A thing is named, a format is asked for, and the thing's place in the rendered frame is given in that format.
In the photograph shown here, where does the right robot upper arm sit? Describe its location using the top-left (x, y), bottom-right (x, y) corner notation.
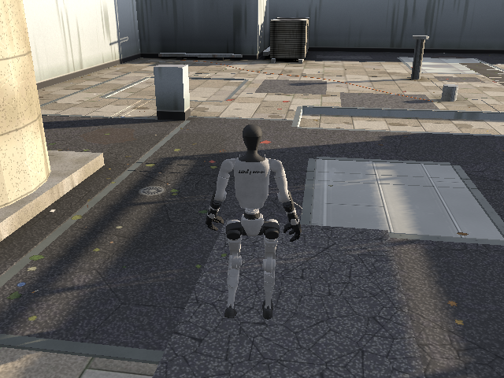
top-left (269, 158), bottom-right (290, 203)

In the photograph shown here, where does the robot right forearm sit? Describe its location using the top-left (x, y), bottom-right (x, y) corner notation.
top-left (283, 191), bottom-right (299, 225)

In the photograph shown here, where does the left robot hand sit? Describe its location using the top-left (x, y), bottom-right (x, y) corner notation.
top-left (206, 216), bottom-right (224, 231)

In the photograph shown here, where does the robot left forearm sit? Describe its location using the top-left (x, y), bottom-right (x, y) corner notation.
top-left (207, 189), bottom-right (222, 219)

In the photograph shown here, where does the robot left thigh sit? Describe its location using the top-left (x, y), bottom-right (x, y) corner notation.
top-left (226, 220), bottom-right (242, 269)

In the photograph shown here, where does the right robot hand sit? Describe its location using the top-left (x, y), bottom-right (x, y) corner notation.
top-left (283, 222), bottom-right (302, 242)

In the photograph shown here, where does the left robot foot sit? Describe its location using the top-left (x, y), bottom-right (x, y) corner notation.
top-left (224, 306), bottom-right (237, 318)

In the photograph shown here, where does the left robot upper arm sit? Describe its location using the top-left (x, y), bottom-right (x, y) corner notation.
top-left (214, 158), bottom-right (235, 202)

